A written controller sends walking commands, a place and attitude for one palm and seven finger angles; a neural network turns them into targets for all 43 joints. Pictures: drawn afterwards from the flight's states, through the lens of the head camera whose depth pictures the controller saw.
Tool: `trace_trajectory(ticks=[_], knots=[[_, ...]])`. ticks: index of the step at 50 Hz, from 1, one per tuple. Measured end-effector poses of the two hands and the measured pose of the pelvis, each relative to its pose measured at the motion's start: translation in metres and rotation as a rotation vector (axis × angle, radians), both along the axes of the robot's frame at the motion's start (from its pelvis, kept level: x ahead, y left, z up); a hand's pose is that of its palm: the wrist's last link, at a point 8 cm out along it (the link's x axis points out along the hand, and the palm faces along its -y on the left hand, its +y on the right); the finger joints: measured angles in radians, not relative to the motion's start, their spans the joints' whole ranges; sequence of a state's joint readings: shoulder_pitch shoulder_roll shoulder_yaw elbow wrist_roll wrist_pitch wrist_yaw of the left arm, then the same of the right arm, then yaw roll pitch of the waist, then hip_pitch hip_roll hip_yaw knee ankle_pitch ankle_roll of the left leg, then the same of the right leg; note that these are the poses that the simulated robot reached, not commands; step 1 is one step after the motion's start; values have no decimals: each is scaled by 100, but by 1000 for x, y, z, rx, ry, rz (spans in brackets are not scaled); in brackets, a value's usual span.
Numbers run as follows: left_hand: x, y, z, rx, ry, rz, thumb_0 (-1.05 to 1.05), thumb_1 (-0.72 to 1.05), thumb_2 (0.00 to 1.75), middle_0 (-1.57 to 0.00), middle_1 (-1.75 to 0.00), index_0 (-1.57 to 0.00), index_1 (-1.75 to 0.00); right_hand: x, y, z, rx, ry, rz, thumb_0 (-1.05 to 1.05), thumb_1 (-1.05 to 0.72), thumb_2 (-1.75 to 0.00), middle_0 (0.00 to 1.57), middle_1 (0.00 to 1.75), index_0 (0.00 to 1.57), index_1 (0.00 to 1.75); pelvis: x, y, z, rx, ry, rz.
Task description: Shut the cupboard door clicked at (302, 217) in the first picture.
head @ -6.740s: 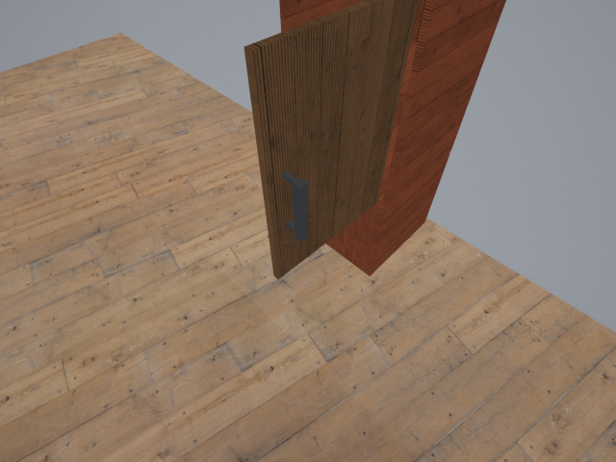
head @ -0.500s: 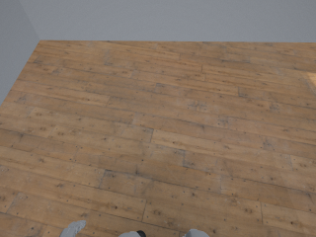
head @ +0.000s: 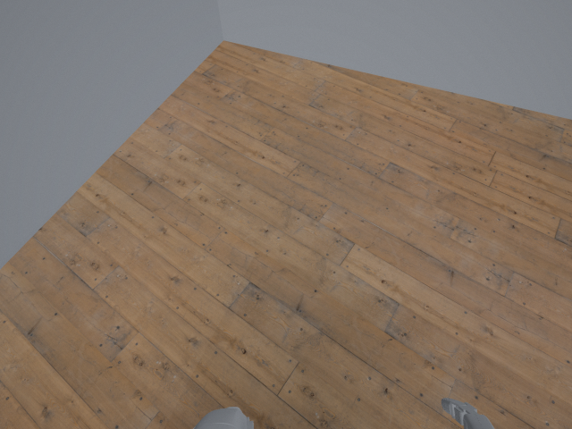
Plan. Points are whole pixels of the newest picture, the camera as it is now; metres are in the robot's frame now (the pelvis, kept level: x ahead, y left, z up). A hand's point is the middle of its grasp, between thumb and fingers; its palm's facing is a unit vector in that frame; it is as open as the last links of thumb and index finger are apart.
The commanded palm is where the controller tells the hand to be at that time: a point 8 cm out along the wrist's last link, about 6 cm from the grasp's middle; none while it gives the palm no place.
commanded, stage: walk to a spot facing it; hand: left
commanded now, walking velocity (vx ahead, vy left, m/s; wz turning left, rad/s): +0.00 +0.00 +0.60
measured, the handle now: out of the picture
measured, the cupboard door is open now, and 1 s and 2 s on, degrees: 88 88 88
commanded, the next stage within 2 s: none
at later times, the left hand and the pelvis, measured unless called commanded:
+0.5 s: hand out of the picture +0.08 +0.17 -0.14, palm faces +0.25 -0.92 -0.30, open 7.3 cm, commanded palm none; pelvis +0.03 -0.05 +0.00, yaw +17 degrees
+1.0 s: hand out of the picture -0.02 +0.18 -0.17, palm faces +0.57 -0.78 -0.26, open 7.3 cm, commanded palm none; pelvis +0.04 -0.04 +0.00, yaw +35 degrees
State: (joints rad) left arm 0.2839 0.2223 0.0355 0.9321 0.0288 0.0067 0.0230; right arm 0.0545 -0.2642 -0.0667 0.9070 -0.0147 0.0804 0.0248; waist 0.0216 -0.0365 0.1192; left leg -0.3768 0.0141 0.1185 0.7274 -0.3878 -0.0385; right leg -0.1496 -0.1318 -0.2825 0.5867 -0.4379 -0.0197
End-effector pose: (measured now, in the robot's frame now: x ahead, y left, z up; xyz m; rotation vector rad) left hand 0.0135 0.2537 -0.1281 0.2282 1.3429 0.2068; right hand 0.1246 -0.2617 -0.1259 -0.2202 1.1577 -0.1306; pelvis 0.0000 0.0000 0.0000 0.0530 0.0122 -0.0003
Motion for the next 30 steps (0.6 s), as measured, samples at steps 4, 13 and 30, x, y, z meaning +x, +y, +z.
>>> trace_trajectory(ticks=[4, 13, 30], knots=[[-18, 19, -19, -3, 44, 72, 0, 91, 90, -21, -30, -20, -30, 36, 18, -1, -21, -88, 78, 0, -91, -90, 20, 30, 20, 30, 5, 9, -15, -17, -1, 57], [30, 17, 1, 9, -115, 124, 1, 91, 90, -20, -30, -20, -30, 26, 23, 3, -17, 14, 151, 0, -91, -90, 20, 30, 21, 30, 10, -4, 0, -47, -5, 143], [24, -68, 20, 17, -152, 273, 0, 91, 90, -21, -30, -20, -30, 68, -27, -9, 12, 133, 259, 1, -91, -90, 20, 30, 20, 30, 42, -63, 10, -2, 9, 368]])
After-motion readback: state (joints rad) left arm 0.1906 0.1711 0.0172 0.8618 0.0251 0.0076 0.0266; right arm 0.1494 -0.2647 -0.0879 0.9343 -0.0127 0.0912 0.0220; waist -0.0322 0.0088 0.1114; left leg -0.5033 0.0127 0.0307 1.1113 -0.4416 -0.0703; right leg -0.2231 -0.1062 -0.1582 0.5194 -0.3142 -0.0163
